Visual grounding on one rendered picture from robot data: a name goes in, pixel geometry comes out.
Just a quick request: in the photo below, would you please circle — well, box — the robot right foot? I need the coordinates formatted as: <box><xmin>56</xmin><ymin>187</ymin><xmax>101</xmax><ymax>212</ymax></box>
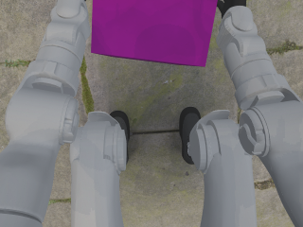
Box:
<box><xmin>179</xmin><ymin>107</ymin><xmax>201</xmax><ymax>165</ymax></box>

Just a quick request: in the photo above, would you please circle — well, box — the robot left upper arm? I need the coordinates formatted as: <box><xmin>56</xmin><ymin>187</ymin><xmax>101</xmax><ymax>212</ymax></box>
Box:
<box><xmin>0</xmin><ymin>86</ymin><xmax>80</xmax><ymax>227</ymax></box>

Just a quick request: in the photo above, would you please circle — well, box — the robot right thigh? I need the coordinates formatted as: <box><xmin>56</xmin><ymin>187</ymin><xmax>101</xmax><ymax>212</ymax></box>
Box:
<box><xmin>191</xmin><ymin>119</ymin><xmax>258</xmax><ymax>227</ymax></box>

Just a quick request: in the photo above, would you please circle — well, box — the robot right upper arm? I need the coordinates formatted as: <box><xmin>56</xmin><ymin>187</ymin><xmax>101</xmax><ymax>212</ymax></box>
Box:
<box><xmin>238</xmin><ymin>100</ymin><xmax>303</xmax><ymax>227</ymax></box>

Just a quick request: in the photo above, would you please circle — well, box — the robot left forearm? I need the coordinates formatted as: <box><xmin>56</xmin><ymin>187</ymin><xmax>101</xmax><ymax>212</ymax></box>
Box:
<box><xmin>5</xmin><ymin>0</ymin><xmax>91</xmax><ymax>136</ymax></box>

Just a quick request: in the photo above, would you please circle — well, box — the right robot hand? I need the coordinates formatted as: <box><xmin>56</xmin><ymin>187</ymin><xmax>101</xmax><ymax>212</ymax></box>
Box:
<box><xmin>217</xmin><ymin>0</ymin><xmax>246</xmax><ymax>18</ymax></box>

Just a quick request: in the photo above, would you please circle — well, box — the carton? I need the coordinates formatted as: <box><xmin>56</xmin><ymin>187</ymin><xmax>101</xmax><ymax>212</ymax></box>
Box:
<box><xmin>91</xmin><ymin>0</ymin><xmax>218</xmax><ymax>67</ymax></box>

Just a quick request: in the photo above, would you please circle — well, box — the robot right forearm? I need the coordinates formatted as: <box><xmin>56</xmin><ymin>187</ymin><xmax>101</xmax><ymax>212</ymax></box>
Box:
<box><xmin>216</xmin><ymin>6</ymin><xmax>303</xmax><ymax>111</ymax></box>

